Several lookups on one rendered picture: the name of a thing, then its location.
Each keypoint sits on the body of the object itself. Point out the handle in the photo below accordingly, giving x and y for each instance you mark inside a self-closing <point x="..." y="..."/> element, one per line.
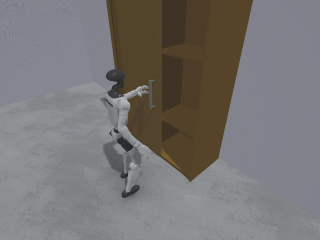
<point x="150" y="94"/>

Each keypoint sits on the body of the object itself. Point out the wardrobe door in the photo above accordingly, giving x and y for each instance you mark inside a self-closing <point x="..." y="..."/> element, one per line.
<point x="140" y="37"/>
<point x="115" y="23"/>

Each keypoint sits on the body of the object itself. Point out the robot right forearm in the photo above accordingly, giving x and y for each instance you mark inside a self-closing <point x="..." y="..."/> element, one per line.
<point x="130" y="138"/>

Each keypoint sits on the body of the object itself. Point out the right robot thigh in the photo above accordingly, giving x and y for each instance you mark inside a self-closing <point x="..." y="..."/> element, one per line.
<point x="133" y="152"/>

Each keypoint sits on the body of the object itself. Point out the left robot hand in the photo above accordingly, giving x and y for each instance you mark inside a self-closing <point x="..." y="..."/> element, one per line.
<point x="140" y="92"/>

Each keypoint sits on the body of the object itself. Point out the right robot hand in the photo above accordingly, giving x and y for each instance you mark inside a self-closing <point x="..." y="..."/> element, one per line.
<point x="143" y="150"/>

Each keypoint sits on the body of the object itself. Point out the robot left forearm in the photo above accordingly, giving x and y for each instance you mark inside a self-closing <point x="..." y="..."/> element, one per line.
<point x="130" y="94"/>

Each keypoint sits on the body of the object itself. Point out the humanoid robot torso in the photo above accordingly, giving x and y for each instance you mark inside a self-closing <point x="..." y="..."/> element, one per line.
<point x="113" y="114"/>

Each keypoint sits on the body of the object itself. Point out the robot right upper arm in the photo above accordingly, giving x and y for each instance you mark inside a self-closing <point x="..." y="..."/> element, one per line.
<point x="124" y="107"/>

